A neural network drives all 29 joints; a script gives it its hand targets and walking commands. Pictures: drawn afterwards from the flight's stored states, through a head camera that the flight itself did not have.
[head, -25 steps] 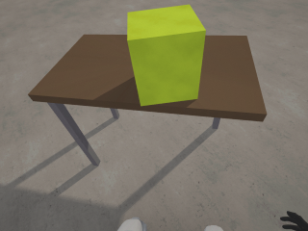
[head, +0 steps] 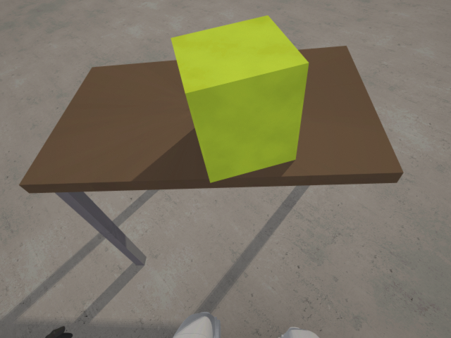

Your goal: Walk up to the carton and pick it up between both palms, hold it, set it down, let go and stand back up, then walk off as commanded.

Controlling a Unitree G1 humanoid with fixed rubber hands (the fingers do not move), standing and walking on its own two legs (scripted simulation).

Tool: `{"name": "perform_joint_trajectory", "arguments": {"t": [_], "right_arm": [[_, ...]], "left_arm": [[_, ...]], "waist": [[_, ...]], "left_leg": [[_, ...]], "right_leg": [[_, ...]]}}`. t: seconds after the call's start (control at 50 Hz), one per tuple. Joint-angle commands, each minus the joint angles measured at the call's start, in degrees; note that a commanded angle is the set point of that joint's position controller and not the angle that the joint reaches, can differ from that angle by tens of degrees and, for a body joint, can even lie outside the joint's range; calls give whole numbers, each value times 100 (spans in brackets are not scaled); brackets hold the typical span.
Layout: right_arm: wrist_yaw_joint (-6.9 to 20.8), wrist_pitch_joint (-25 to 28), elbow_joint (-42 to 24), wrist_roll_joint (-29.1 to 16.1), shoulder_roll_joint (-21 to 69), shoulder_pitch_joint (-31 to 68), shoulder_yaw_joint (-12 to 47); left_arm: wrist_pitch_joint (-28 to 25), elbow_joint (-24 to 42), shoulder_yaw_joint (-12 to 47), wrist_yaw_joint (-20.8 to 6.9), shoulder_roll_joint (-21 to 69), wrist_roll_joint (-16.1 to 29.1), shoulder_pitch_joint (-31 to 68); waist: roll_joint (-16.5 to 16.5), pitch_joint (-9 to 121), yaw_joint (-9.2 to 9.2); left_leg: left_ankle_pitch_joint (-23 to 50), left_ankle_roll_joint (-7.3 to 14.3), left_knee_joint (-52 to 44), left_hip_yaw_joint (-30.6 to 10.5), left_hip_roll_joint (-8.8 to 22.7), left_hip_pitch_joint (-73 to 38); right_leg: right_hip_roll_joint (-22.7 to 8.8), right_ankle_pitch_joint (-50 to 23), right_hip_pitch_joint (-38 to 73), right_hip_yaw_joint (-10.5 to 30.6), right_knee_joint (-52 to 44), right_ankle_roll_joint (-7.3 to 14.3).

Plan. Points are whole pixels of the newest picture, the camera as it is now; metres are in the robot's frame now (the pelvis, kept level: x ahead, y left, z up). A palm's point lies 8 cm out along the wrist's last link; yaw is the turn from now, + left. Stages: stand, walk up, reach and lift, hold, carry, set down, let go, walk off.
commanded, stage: walk up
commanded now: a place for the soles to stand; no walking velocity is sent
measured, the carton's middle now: (237, 103) +0.57 +0.00 +0.09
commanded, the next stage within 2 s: none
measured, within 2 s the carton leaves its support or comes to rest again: neither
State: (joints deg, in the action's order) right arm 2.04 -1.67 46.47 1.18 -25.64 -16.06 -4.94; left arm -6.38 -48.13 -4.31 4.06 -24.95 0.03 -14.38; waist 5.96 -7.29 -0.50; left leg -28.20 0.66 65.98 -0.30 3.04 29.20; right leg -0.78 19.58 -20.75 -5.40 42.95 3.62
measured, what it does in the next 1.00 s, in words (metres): steps on the spot: left foot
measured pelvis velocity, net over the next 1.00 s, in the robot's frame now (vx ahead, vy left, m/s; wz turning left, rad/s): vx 0.05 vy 0.03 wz -0.11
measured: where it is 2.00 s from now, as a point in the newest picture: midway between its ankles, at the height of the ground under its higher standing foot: outside the picture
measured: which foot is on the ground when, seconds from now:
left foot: up 0.00-0.12, down 0.14-1.00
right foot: down 0.00-1.00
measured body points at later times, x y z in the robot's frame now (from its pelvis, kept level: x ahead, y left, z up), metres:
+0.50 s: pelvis +0.03 +0.04 -0.01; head +0.05 +0.03 +0.44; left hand +0.15 +0.36 -0.11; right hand +0.11 -0.30 -0.12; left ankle +0.08 +0.21 -0.71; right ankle +0.04 -0.08 -0.71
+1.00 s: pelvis +0.05 +0.03 +0.02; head +0.05 +0.02 +0.47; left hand +0.20 +0.34 -0.09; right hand +0.08 -0.30 -0.11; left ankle +0.08 +0.21 -0.71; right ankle +0.04 -0.07 -0.70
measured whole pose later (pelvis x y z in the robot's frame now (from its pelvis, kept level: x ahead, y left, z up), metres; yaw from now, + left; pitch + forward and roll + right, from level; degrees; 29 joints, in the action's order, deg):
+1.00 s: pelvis +0.05 +0.03 +0.02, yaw -6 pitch -1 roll +2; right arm -0.5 3.2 61.3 1.5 -22.9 -9.7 -2.8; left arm 0.7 -58.1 -3.7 -2.8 -22.8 -2.0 -4.6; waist -1.1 -1.4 -0.5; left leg -16.0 -1.5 31.1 5.1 6.3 13.8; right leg -0.8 27.8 -18.8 1.0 42.9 2.0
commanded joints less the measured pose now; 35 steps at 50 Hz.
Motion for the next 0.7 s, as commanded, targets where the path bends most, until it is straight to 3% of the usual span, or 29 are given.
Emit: {"name": "perform_joint_trajectory", "arguments": {"t": [0.0,0.02,0.04,0.06,0.08,0.1,0.12,0.14,0.16,0.18,0.22,0.24,0.26,0.28,0.3,0.32,0.34,0.36,0.38,0.4,0.42,0.44,0.46,0.5,0.54,0.62,0.64,0.66,0.68], "right_arm": [[-69,266,-294,-140,-778,-316,-185],[-66,312,-130,-172,-787,-585,-189],[-121,329,-25,-162,-788,-607,-219],[-162,353,56,-197,-666,-587,-189],[-207,381,197,-72,-854,-689,-238],[-305,421,221,-13,-1078,-853,-207],[-335,450,184,60,-1305,-647,-320],[-330,472,-77,10,-1879,-205,-360],[-337,459,-13,-105,-1991,352,-406],[-358,513,-85,-58,-1882,526,-356],[-361,529,-5,-51,-1614,781,-199],[-358,503,113,-18,-1521,948,-158],[-331,477,98,-72,-1417,1068,-147],[-315,412,163,-125,-1136,886,-27],[-302,379,222,-172,-881,898,19],[-328,353,399,-211,-1027,887,-13],[-325,346,506,-170,-987,681,-41],[-315,353,609,-181,-854,701,0],[-320,393,679,-132,-935,622,-38],[-308,467,737,-97,-1025,753,2],[-306,500,760,-102,-1194,764,11],[-306,511,751,-109,-1267,1014,19],[-322,489,784,-79,-1212,1154,58],[-339,464,765,-159,-908,1305,156],[-351,431,961,-196,-905,1231,135],[-298,381,1180,-80,-925,1281,157],[-278,391,1129,-95,-985,1142,167],[-265,401,1214,-111,-965,1352,182],[-280,420,1333,-78,-1084,1382,191]], "left_arm": [[17,344,-255,-102,-1357,-105,164],[68,312,-279,-157,-1345,-102,235],[123,286,-241,-180,-1385,-94,283],[190,271,-212,-226,-1371,-38,421],[298,309,-161,-239,-1284,-74,402],[356,261,-117,-224,-1125,-13,198],[398,237,-52,-247,-827,42,72],[481,263,-95,-213,-971,102,-239],[483,59,-145,-176,-1242,-2,330],[447,-29,-235,-205,-1397,-16,275],[399,-369,-216,-258,-1213,17,-66],[376,-525,-187,-278,-1104,16,-374],[331,-606,-244,-276,-1161,-12,-626],[271,-621,-245,-268,-1374,-58,-301],[241,-452,-275,-277,-1530,-63,220],[290,-432,-292,-289,-1630,-59,495],[319,-382,-279,-302,-1646,-48,591],[332,-402,-228,-301,-1488,-17,847],[374,-435,-94,-301,-1232,5,889],[379,-458,38,-295,-962,48,957],[422,-493,-68,-300,-1047,44,730],[436,-614,-50,-312,-1145,85,628],[435,-778,-83,-311,-1057,79,595],[394,-833,-102,-329,-1175,33,819],[368,-933,-56,-338,-1239,69,879],[432,-846,48,-364,-929,27,1471],[440,-879,58,-377,-984,20,1448],[471,-955,30,-397,-971,28,1450],[467,-955,56,-395,-912,42,1370]], "waist": [[-1831,366,-23],[-2316,780,-85],[-1762,745,-132],[-1588,810,-241],[-1387,861,-275],[-585,937,-320],[144,850,-227],[474,1003,-32],[315,518,-117],[-111,501,37],[449,621,186],[922,659,235],[731,1055,334],[-211,687,224],[-809,605,32],[-1278,524,-1],[-1525,807,-54],[-1049,679,-168],[-849,746,-217],[-441,821,-203],[-236,990,-36],[-150,910,77],[-53,871,171],[-738,799,54],[-891,895,-37],[-545,782,-144],[-731,787,-76],[-778,753,-46],[-559,813,5]], "left_leg": [[624,-32,-1407,110,439,-292],[1094,-57,-1935,239,306,-872],[1454,-88,-2042,608,40,-1551],[1932,-57,-2450,793,-34,-1959],[1732,-73,-2677,905,-279,-2320],[1367,-62,-3233,500,-151,-2273],[1133,276,-3631,-785,748,-2209],[402,1012,-4449,-2699,2206,-1586],[-390,1551,-4864,-3259,2525,-670],[224,1593,-4362,-2820,2289,-526],[1401,990,-3770,-1205,1554,-530],[1517,877,-3491,-765,1330,-550],[2012,707,-2888,-682,1167,-649],[1563,318,-2210,-98,723,-75],[624,111,-1813,347,257,-205],[28,138,-1784,298,163,-760],[60,135,-1863,177,122,-997],[691,156,-2299,239,225,-1376],[1132,248,-2821,196,278,-1481],[1620,336,-3181,-412,587,-1547],[1385,571,-3496,-933,1006,-1285],[1453,680,-3598,-1016,1213,-1165],[1757,585,-3475,-725,1103,-1054],[2144,258,-3061,-196,658,-935],[1607,98,-3026,67,383,-1367],[1184,216,-3676,-95,548,-1501],[1026,204,-3849,-225,567,-1442],[1003,249,-3832,-220,623,-1362],[1101,262,-3835,-145,620,-1329]], "right_leg": [[-1204,-2611,-151,1133,-1284,930],[-1027,-2167,-150,894,-1095,824],[-961,-1855,-745,914,-779,811],[-844,-1177,-1102,797,-502,666],[-550,-429,-1150,690,146,473],[-588,-6,-1142,664,666,307],[-149,445,-1698,518,1231,8],[93,1367,-1552,639,1715,-229],[-235,1436,-1187,976,1919,-288],[-364,1257,-831,958,1803,-319],[-273,967,-347,673,875,-211],[-234,701,-32,563,166,-182],[-198,67,465,720,-408,-127],[-499,-456,539,1531,-893,86],[-1117,-550,11,2646,-1260,482],[-1284,-475,-604,2926,-1405,790],[-1241,-302,-313,2715,-1377,769],[-1088,-580,-707,2242,-1203,541],[-814,-689,-576,1763,-947,300],[-580,-1117,-586,1474,-611,100],[-249,-637,-219,1005,-141,-43],[-206,-757,-20,860,-121,-104],[-234,-778,241,912,-363,-107],[-499,-1562,463,1329,-787,118],[-756,-1550,228,1739,-1208,137],[-583,-606,26,1560,-1486,4],[-436,-381,93,1346,-1426,-47],[-400,-520,207,1366,-1456,-39],[-470,-726,381,1448,-1508,-64]]}}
